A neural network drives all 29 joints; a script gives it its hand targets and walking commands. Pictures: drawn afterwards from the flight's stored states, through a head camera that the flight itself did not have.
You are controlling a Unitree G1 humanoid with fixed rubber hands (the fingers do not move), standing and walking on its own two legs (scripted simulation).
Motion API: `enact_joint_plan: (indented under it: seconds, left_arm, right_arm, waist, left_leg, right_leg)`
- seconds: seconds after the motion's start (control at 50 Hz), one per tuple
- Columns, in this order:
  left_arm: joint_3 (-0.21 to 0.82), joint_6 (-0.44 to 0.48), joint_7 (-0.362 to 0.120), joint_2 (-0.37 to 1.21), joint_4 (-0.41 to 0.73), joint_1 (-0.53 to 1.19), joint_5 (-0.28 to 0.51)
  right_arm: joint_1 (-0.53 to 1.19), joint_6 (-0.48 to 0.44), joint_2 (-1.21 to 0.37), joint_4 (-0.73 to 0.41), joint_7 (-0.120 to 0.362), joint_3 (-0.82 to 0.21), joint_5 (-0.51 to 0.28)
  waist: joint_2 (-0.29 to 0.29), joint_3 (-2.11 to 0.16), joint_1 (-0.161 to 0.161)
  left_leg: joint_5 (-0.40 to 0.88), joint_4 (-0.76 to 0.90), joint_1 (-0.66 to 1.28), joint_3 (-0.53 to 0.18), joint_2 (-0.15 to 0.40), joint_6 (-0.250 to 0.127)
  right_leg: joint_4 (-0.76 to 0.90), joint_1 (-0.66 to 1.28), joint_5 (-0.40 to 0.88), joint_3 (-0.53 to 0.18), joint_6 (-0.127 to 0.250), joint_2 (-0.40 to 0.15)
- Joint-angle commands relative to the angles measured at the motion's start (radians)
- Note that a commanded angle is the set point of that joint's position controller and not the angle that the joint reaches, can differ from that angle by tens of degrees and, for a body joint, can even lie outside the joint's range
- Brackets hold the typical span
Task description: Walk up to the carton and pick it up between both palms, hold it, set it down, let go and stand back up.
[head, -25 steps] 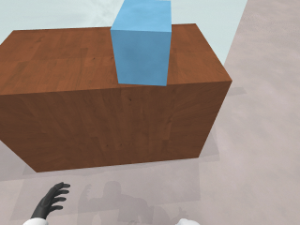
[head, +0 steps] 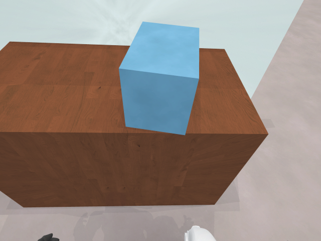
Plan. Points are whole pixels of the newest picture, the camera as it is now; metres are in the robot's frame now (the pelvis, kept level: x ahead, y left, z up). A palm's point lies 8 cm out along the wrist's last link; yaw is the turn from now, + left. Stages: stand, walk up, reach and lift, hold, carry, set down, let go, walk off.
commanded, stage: walk up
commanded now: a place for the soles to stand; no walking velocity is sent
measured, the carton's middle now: (163, 76) +0.62 -0.01 +0.07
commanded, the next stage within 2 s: none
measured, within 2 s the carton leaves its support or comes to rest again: neither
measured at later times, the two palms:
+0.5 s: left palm (59, 229) +0.19 +0.25 -0.08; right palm (283, 195) +0.26 -0.35 -0.07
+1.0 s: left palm out of the picture +0.16 +0.26 -0.08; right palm (283, 205) +0.24 -0.35 -0.08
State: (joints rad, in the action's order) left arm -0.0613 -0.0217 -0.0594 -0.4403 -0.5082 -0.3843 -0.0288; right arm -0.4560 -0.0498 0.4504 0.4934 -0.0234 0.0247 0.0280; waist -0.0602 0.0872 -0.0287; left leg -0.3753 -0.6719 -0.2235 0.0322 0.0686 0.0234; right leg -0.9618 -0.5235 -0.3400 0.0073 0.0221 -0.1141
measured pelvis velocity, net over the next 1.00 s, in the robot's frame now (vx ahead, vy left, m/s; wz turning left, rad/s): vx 0.10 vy -0.06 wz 0.12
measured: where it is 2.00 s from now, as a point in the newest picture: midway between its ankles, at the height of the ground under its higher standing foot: outside the picture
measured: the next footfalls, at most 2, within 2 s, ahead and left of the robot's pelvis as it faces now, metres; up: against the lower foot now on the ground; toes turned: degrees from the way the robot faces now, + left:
right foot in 0.10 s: +0.19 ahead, -0.18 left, +0.00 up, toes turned -3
left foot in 0.30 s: +0.15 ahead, +0.08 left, +0.00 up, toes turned +13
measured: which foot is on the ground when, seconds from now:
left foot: down 0.00-0.10, up 0.12-0.28, down 0.30-1.00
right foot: up 0.00-0.08, down 0.10-1.00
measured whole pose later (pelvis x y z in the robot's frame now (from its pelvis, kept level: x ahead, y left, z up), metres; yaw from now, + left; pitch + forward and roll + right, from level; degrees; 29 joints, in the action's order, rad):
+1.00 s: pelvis +0.10 -0.06 +0.02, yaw +7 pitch -4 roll +0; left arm -0.01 0.02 -0.02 -0.40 -0.97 -0.14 0.02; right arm -0.14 -0.01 0.38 0.99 0.01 -0.01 -0.02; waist 0.00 0.05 0.02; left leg -0.23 -0.39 -0.10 -0.03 0.02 0.03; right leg -0.40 -0.16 -0.17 0.16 -0.01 -0.08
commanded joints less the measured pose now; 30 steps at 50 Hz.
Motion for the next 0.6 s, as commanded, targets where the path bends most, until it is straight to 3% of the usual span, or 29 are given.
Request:
enact_joint_plan:
  seconds: [0.0,0.02,0.04,0.06,0.08,0.1,0.12,0.14,0.16,0.18,0.2,0.22,0.24,0.26,0.28,0.3,0.32,0.34,0.36,0.38,0.4,0.42,0.44,0.46,0.48,0.5,0.52,0.56,0.58]
  left_arm:
    - [-0.034,0.024,0.012,-0.083,0.088,-0.017,0.005]
    - [-0.047,0.027,0.018,-0.101,0.088,-0.004,0.011]
    - [-0.068,0.025,0.021,-0.155,0.080,-0.015,0.008]
    - [-0.073,0.027,0.030,-0.184,0.071,-0.069,0.006]
    - [-0.089,0.034,0.038,-0.224,0.059,-0.115,0.003]
    - [-0.101,0.033,0.053,-0.291,0.099,-0.082,0.003]
    - [-0.107,0.029,0.062,-0.305,0.098,-0.063,0.016]
    - [-0.103,0.027,0.073,-0.274,0.098,-0.025,0.019]
    - [-0.084,0.029,0.074,-0.272,0.090,0.006,0.017]
    - [-0.071,0.026,0.073,-0.250,0.090,0.065,0.018]
    - [-0.056,0.025,0.070,-0.236,0.088,0.139,0.024]
    - [-0.039,0.027,0.071,-0.216,0.088,0.155,0.018]
    - [-0.030,0.031,0.066,-0.215,0.102,0.178,0.020]
    - [-0.020,0.030,0.061,-0.199,0.097,0.194,0.035]
    - [-0.001,0.031,0.050,-0.172,0.078,0.183,0.037]
    - [-0.002,0.022,0.041,-0.154,0.077,0.147,0.060]
    - [-0.014,0.014,0.051,-0.188,0.055,0.142,0.080]
    - [-0.009,0.019,0.052,-0.188,0.030,0.156,0.071]
    - [-0.010,0.027,0.055,-0.195,0.013,0.143,0.060]
    - [-0.011,0.040,0.061,-0.230,-0.008,0.144,0.047]
    - [-0.001,0.051,0.063,-0.227,-0.035,0.174,0.039]
    - [0.005,0.052,0.061,-0.230,-0.036,0.195,0.037]
    - [0.007,0.053,0.058,-0.219,-0.061,0.212,0.046]
    - [0.019,0.054,0.055,-0.203,-0.074,0.205,0.046]
    - [0.014,0.051,0.058,-0.225,-0.096,0.212,0.045]
    - [0.013,0.058,0.058,-0.225,-0.089,0.234,0.044]
    - [0.010,0.055,0.053,-0.232,-0.113,0.235,0.047]
    - [0.025,0.055,0.054,-0.196,-0.161,0.226,0.053]
    - [0.018,0.052,0.051,-0.195,-0.162,0.239,0.058]
  right_arm:
    - [0.025,0.000,0.228,-0.083,0.002,0.083,-0.009]
    - [0.059,0.006,0.232,-0.079,0.010,0.076,-0.019]
    - [0.076,0.016,0.222,-0.092,0.014,0.071,-0.030]
    - [0.044,0.018,0.197,-0.088,0.011,0.058,-0.022]
    - [0.000,0.013,0.148,-0.086,0.009,0.044,-0.009]
    - [-0.007,0.027,0.144,-0.107,-0.002,0.053,-0.041]
    - [0.043,0.045,0.228,-0.110,-0.020,0.079,-0.050]
    - [0.088,0.040,0.221,-0.113,-0.022,0.074,-0.049]
    - [0.035,0.043,0.206,-0.087,-0.022,0.073,-0.051]
    - [0.031,0.042,0.189,-0.052,-0.016,0.064,-0.037]
    - [0.000,0.042,0.178,-0.013,-0.012,0.065,-0.032]
    - [-0.043,0.046,0.161,0.011,-0.004,0.060,-0.025]
    - [-0.065,0.044,0.152,0.041,0.003,0.056,-0.024]
    - [-0.030,0.039,0.144,0.053,0.006,0.058,-0.024]
    - [-0.023,0.032,0.196,0.051,0.006,0.073,-0.025]
    - [0.098,0.027,0.247,0.017,0.008,0.071,-0.028]
    - [0.192,0.030,0.246,0.002,0.010,0.063,-0.029]
    - [0.217,0.027,0.234,0.011,0.007,0.057,-0.027]
    - [0.218,0.027,0.216,0.020,0.005,0.044,-0.032]
    - [0.202,0.028,0.202,0.054,0.012,0.043,-0.044]
    - [0.146,0.031,0.194,0.070,0.009,0.041,-0.045]
    - [0.146,0.039,0.179,0.081,0.009,0.041,-0.042]
    - [0.149,0.036,0.206,0.109,0.013,0.039,-0.039]
    - [0.183,0.036,0.183,0.104,0.014,0.034,-0.041]
    - [0.188,0.041,0.166,0.120,0.017,0.030,-0.049]
    - [0.212,0.042,0.175,0.129,0.018,0.032,-0.044]
    - [0.229,0.041,0.166,0.156,0.019,0.030,-0.046]
    - [0.251,0.038,0.177,0.186,0.017,0.030,-0.047]
    - [0.269,0.032,0.175,0.202,0.017,0.021,-0.053]
  waist:
    - [0.254,-0.003,0.000]
    - [0.186,-0.012,0.033]
    - [0.158,-0.054,0.054]
    - [0.128,-0.146,0.068]
    - [0.036,-0.195,0.101]
    - [-0.171,-0.242,0.103]
    - [-0.140,-0.179,0.123]
    - [-0.096,-0.077,0.114]
    - [-0.100,-0.034,0.080]
    - [-0.128,-0.008,0.056]
    - [-0.142,-0.013,0.018]
    - [-0.156,-0.031,0.007]
    - [-0.109,-0.064,-0.002]
    - [-0.061,-0.072,-0.028]
    - [-0.008,-0.098,-0.024]
    - [0.120,-0.060,0.042]
    - [0.094,-0.014,0.045]
    - [0.089,-0.011,0.058]
    - [0.127,-0.043,0.061]
    - [0.057,-0.105,0.043]
    - [0.055,-0.129,0.015]
    - [0.006,-0.152,-0.002]
    - [0.053,-0.114,0.004]
    - [0.051,-0.120,0.011]
    - [-0.006,-0.138,0.002]
    - [0.033,-0.125,0.010]
    - [0.008,-0.126,0.021]
    - [0.028,-0.141,0.028]
    - [0.097,-0.089,0.032]
  left_leg:
    - [0.428,0.127,-0.113,-0.094,0.123,-0.202]
    - [0.370,0.104,-0.179,-0.112,0.121,-0.179]
    - [0.212,0.046,-0.268,-0.102,0.102,-0.147]
    - [0.119,-0.064,-0.274,-0.070,0.063,-0.125]
    - [0.034,-0.246,-0.310,-0.014,0.016,-0.073]
    - [-0.243,-0.464,-0.339,0.000,-0.081,-0.034]
    - [-0.339,-0.556,-0.366,-0.105,-0.073,-0.046]
    - [-0.312,-0.571,-0.395,-0.145,-0.060,-0.043]
    - [-0.284,-0.528,-0.355,-0.141,-0.031,-0.048]
    - [-0.270,-0.447,-0.302,-0.109,-0.001,-0.052]
    - [-0.247,-0.383,-0.176,-0.070,-0.008,-0.054]
    - [-0.220,-0.246,-0.136,-0.045,-0.016,-0.051]
    - [-0.096,-0.088,-0.037,-0.002,-0.036,-0.061]
    - [0.053,0.010,0.074,0.013,-0.054,-0.072]
    - [0.108,0.129,0.101,-0.112,0.000,-0.066]
    - [0.075,0.230,-0.083,-0.395,0.151,-0.125]
    - [0.117,0.203,-0.230,-0.376,0.180,-0.174]
    - [0.149,0.140,-0.222,-0.260,0.114,-0.138]
    - [0.193,0.092,-0.190,-0.188,0.073,-0.103]
    - [0.234,0.031,-0.091,-0.136,0.040,-0.073]
    - [0.239,-0.019,-0.030,-0.126,0.018,-0.059]
    - [0.191,0.018,0.025,-0.099,0.007,-0.064]
    - [0.257,0.030,0.034,-0.124,0.016,-0.056]
    - [0.283,0.072,0.042,-0.124,0.028,-0.067]
    - [0.289,0.074,0.060,-0.126,0.037,-0.064]
    - [0.345,0.099,0.070,-0.133,0.037,-0.072]
    - [0.314,0.120,0.023,-0.138,0.034,-0.074]
    - [0.360,0.141,0.084,-0.109,0.038,-0.059]
    - [0.361,0.182,0.043,-0.135,0.045,-0.068]
  right_leg:
    - [0.168,0.114,0.128,0.114,0.025,0.053]
    - [0.224,0.228,0.190,0.117,0.028,0.077]
    - [0.275,0.383,0.213,0.135,0.033,0.099]
    - [0.306,0.476,0.162,0.086,0.048,0.083]
    - [0.363,0.542,0.122,-0.089,0.086,-0.048]
    - [0.538,0.466,-0.039,-0.427,0.222,-0.270]
    - [0.593,0.395,-0.194,-0.545,0.283,-0.329]
    - [0.584,0.338,-0.119,-0.474,0.290,-0.309]
    - [0.569,0.275,-0.045,-0.404,0.269,-0.294]
    - [0.556,0.230,-0.003,-0.311,0.229,-0.245]
    - [0.554,0.103,0.000,-0.215,0.201,-0.204]
    - [0.505,0.128,0.033,-0.173,0.180,-0.174]
    - [0.436,0.126,0.122,-0.118,0.151,-0.160]
    - [0.370,0.055,0.128,-0.073,0.106,-0.125]
    - [0.246,0.051,0.137,-0.005,0.041,-0.096]
    - [0.173,0.110,0.008,0.020,-0.009,0.000]
    - [0.222,0.254,-0.041,0.000,-0.002,0.029]
    - [0.286,0.300,0.091,-0.011,0.016,0.002]
    - [0.339,0.326,0.220,-0.033,0.030,-0.029]
    - [0.372,0.320,0.318,-0.075,0.048,-0.086]
    - [0.417,0.284,0.373,-0.140,0.070,-0.119]
    - [0.438,0.249,0.329,-0.136,0.082,-0.139]
    - [0.432,0.248,0.338,-0.092,0.075,-0.133]
    - [0.435,0.256,0.323,-0.063,0.049,-0.119]
    - [0.447,0.271,0.283,-0.030,0.047,-0.100]
    - [0.458,0.272,0.334,-0.045,0.033,-0.103]
    - [0.455,0.328,0.304,-0.007,0.025,-0.090]
    - [0.472,0.332,0.311,0.003,0.032,-0.108]
    - [0.495,0.334,0.307,-0.004,0.020,-0.086]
